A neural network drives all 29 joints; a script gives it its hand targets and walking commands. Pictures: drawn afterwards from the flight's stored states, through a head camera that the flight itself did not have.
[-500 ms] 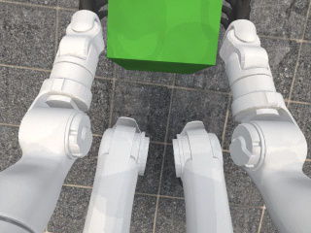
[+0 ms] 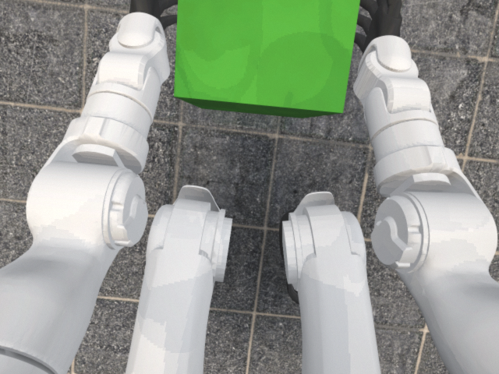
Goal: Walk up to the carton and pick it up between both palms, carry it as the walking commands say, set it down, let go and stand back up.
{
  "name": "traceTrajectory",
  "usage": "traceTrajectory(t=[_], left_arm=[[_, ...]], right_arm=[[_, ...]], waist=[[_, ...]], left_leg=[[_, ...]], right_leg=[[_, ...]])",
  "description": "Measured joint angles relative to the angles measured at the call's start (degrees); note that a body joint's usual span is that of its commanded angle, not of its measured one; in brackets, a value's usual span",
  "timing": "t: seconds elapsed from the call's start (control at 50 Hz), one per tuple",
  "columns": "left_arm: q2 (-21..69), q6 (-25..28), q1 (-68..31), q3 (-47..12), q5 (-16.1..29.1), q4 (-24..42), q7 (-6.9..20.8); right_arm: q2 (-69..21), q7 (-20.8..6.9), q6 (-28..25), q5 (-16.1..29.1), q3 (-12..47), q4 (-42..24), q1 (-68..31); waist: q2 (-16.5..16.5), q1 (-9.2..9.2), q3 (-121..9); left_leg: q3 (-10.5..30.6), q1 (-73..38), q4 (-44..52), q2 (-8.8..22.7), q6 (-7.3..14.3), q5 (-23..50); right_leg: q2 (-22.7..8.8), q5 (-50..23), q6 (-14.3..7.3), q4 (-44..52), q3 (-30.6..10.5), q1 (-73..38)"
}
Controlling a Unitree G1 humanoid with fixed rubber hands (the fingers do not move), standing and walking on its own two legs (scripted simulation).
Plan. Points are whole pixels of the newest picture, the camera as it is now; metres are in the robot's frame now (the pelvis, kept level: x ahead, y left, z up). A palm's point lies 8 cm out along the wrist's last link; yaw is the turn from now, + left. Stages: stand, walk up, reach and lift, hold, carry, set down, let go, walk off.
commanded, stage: set down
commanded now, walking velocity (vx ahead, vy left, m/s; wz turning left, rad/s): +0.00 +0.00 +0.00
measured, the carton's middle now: (261, 38) +0.55 +0.01 -0.22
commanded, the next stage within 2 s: none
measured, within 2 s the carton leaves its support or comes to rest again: rests again in 0.18 s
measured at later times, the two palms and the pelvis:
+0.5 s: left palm (151, 39) +0.52 +0.16 -0.17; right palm (368, 62) +0.51 -0.14 -0.17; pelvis +0.00 +0.00 +0.00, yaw -1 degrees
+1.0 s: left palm (130, 39) +0.52 +0.19 -0.17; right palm (387, 58) +0.51 -0.16 -0.17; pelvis +0.01 +0.00 +0.00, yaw -1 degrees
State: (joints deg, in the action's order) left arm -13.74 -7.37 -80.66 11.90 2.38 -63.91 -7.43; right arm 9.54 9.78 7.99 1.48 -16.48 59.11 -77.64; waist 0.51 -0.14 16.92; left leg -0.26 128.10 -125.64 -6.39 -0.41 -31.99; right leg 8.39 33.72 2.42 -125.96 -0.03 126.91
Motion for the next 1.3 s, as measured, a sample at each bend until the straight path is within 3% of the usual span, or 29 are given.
traceTrajectory(t=[0.12, 0.18, 0.26, 0.44, 0.64, 0.9, 1.14, 1.3], left_arm=[[0.90, 0.71, 1.77, 3.12, -4.65, -1.01, 1.30], [1.56, 0.91, 5.00, 2.93, -4.98, -0.43, 1.77], [1.31, 2.71, 7.34, 1.77, -2.31, 1.61, 2.09], [-0.60, 3.34, 3.80, -1.97, 1.02, -2.20, 1.20], [-1.40, 6.85, 4.22, -4.00, 2.89, -3.24, 1.63], [-4.52, 6.77, 5.79, -6.16, 6.75, -0.48, 1.91], [-5.53, 4.72, 8.65, -6.14, 8.24, 5.79, 2.81], [-4.72, 1.25, 13.17, -4.39, 6.62, 11.96, 3.77]], right_arm=[[-1.65, -2.41, -0.75, -5.77, -3.93, 0.83, 1.83], [-2.93, -3.02, -1.36, -6.56, -4.31, -0.03, 5.64], [-3.64, -3.07, -3.53, -3.86, -3.30, -2.57, 8.00], [-1.55, -1.32, -3.74, 0.15, 0.73, 0.87, 4.84], [0.65, -2.17, -6.95, 2.88, 5.29, 3.79, 4.13], [3.84, -2.55, -7.31, 5.89, 7.04, 2.35, 4.78], [5.37, -2.69, -5.17, 7.67, 7.48, -3.95, 8.14], [4.18, -2.87, -1.76, 6.61, 6.27, -10.23, 12.49]], waist=[[-0.24, -0.16, -3.63], [-0.16, -0.19, -4.40], [0.11, -0.03, -3.73], [0.19, 0.02, -1.27], [0.04, 0.20, -1.78], [0.43, 0.45, -1.48], [0.78, 0.37, -3.91], [0.90, 0.19, -8.21]], left_leg=[[-0.12, 1.77, -0.52, 0.15, 0.27, -1.12], [-0.16, 2.24, -0.63, 0.33, 0.36, -1.64], [-0.25, 2.08, -0.88, 0.65, 0.40, -1.75], [-0.12, 1.38, -1.29, 1.14, 0.63, -0.99], [-0.01, 2.13, -0.17, 1.81, 1.05, -0.38], [-0.51, 2.75, 0.35, 2.89, 1.50, -0.26], [-0.71, 3.24, 1.28, 3.14, 1.40, -0.36], [-0.16, 0.69, 4.92, 2.98, 1.20, -0.70]], right_leg=[[-0.33, 1.19, -0.23, -0.48, 0.15, 1.67], [-0.48, 1.65, -0.42, -0.56, 0.26, 2.17], [-0.62, 1.64, -0.59, -0.80, 0.41, 2.10], [-0.91, 0.75, -0.52, -0.88, 0.89, 1.29], [-1.53, -0.02, -0.65, 0.60, 1.29, 1.89], [-2.48, -0.35, -1.30, 1.04, 1.55, 2.70], [-3.20, -0.17, -2.00, 1.60, 1.63, 3.40], [-3.51, 0.16, -2.42, 5.32, 1.76, 0.75]])
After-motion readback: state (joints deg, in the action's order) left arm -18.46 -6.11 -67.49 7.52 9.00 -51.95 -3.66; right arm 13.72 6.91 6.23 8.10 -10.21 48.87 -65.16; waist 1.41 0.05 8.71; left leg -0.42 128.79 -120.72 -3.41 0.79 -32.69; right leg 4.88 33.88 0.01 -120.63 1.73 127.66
